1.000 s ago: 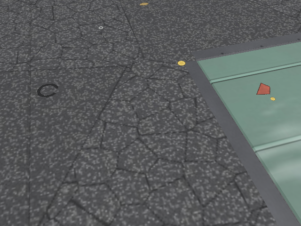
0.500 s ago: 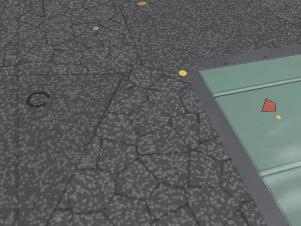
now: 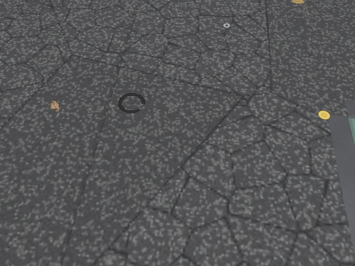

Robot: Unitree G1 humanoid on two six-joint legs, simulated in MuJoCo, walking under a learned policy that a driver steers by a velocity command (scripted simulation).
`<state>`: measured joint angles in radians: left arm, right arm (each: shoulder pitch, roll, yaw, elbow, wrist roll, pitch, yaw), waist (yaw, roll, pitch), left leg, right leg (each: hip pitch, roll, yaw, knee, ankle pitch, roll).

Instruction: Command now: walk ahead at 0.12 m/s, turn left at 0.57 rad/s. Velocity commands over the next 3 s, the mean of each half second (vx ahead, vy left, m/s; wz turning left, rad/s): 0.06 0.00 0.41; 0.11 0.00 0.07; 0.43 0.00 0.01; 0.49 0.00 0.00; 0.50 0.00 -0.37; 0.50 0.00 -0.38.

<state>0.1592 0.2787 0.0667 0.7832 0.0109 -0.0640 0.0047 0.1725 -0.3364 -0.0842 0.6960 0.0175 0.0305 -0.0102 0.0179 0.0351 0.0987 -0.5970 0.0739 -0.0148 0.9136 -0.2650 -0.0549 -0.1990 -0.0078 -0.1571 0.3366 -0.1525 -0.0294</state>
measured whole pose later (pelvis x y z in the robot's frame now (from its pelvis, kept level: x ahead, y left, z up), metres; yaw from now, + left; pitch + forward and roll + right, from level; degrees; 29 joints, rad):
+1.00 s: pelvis +0.15 +0.04 -0.01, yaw +12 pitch +0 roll +0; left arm 0.27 0.28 0.04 0.91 -0.02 -0.03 0.01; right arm 0.26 -0.27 -0.07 0.83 0.02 -0.06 0.01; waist 0.00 -0.04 0.00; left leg -0.25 -0.02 0.05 0.55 -0.28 0.05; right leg -0.15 -0.04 0.00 0.55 -0.38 0.00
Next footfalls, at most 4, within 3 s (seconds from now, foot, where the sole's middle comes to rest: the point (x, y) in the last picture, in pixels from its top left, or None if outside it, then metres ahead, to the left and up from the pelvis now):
0.16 left None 0.14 0.14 -0.78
0.56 right None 0.15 -0.11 -0.78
1.46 right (190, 223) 0.57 0.00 -0.78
2.00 left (121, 166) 0.82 0.29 -0.78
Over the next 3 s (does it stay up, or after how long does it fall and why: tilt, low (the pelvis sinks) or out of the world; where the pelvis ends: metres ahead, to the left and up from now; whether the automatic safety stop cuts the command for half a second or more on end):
stays up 1.24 0.16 -0.01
